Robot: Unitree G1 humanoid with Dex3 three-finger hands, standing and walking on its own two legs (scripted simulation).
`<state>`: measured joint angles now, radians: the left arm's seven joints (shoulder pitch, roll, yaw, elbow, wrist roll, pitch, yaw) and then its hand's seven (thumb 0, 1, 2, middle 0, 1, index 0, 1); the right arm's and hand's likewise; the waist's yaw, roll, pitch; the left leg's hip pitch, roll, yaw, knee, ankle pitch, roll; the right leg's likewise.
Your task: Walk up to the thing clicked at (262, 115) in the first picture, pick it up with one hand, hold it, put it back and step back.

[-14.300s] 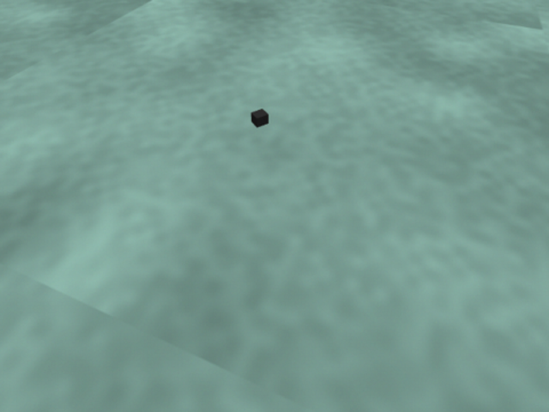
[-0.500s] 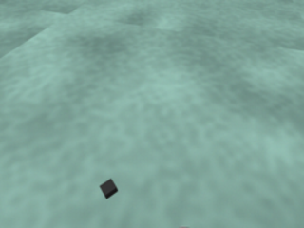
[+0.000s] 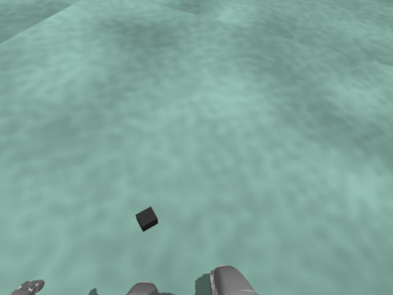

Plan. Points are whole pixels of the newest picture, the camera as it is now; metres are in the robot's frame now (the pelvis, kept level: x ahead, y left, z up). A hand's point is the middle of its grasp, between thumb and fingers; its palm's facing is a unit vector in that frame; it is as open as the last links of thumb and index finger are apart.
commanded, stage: walk up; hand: left
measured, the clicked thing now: (147, 219) +0.52 +0.21 -0.71
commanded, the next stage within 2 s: none
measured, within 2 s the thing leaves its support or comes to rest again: neither
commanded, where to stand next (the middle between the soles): +0.13 -0.02 m, yaw -1 degrees
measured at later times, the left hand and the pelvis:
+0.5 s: hand out of the picture +0.06 +0.27 -0.10, palm faces -0.03 -0.82 -0.56, open 7.4 cm; pelvis +0.05 -0.04 +0.01, yaw -2 degrees
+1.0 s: hand out of the picture +0.14 +0.23 -0.15, palm faces -0.02 -0.92 -0.39, open 7.3 cm; pelvis +0.06 -0.06 -0.01, yaw +0 degrees
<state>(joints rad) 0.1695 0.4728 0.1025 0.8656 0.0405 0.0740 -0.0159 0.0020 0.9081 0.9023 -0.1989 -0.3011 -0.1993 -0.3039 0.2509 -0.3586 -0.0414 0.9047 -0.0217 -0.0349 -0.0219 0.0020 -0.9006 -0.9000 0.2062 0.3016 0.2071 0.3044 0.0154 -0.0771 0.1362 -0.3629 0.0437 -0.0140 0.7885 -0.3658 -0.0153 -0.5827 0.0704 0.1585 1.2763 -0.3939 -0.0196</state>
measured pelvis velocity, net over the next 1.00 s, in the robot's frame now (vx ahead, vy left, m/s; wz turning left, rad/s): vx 0.06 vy -0.06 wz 0.00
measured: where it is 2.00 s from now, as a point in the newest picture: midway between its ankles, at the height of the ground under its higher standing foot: outside the picture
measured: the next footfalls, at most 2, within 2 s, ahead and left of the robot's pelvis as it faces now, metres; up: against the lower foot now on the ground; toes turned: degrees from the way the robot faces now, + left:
right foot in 0.22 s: +0.09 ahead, -0.19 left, +0.00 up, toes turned -5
left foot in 0.62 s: +0.17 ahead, +0.13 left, +0.00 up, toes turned -3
